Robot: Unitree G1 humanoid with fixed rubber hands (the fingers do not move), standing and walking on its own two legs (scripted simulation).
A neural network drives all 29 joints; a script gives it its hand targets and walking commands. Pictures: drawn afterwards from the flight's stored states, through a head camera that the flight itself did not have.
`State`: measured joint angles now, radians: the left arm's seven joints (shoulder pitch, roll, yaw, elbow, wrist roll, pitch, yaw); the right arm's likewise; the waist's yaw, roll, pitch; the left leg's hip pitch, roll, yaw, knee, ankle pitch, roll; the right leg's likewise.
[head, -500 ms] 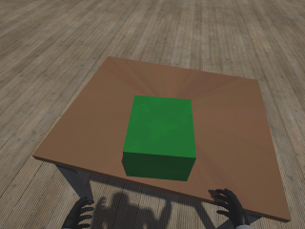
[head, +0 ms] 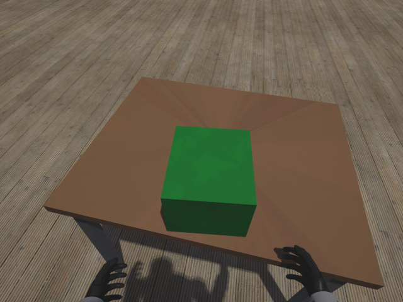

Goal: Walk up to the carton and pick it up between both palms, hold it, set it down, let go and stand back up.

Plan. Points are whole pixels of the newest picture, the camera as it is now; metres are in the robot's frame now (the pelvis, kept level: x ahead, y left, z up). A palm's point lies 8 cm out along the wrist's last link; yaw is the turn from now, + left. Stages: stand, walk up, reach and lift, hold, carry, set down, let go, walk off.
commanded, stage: let go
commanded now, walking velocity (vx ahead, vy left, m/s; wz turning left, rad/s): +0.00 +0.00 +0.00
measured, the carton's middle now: (209, 179) +0.44 +0.00 -0.06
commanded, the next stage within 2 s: stand in 0.04 s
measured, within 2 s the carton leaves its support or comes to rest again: neither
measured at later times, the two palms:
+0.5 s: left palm out of the picture +0.03 +0.26 -0.13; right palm (315, 294) +0.17 -0.21 -0.07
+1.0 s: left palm out of the picture -0.02 +0.26 -0.14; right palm out of the picture +0.00 -0.21 -0.14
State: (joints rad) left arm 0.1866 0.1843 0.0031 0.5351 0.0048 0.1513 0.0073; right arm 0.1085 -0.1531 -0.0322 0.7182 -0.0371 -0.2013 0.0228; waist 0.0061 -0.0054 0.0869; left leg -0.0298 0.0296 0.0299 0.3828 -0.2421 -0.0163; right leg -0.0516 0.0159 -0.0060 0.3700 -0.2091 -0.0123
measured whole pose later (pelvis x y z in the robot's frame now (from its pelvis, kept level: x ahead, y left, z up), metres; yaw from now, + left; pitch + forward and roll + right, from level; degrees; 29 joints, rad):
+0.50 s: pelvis -0.01 +0.01 +0.00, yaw +3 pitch +0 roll -1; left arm 0.33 0.20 0.06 0.82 0.04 0.00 -0.03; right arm 0.23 -0.20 -0.06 0.59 -0.03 -0.05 0.01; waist 0.03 0.00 -0.07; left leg -0.23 0.00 -0.02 0.48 -0.26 0.01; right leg -0.22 -0.02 -0.06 0.44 -0.23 0.01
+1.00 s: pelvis +0.00 +0.02 +0.00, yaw +5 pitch -1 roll +0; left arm 0.32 0.16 0.06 1.04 0.02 0.00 0.02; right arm 0.42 -0.16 -0.03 0.96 -0.02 -0.01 -0.02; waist 0.00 0.01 -0.03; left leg -0.17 -0.04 -0.04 0.42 -0.23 0.03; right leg -0.16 -0.06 -0.07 0.41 -0.23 0.03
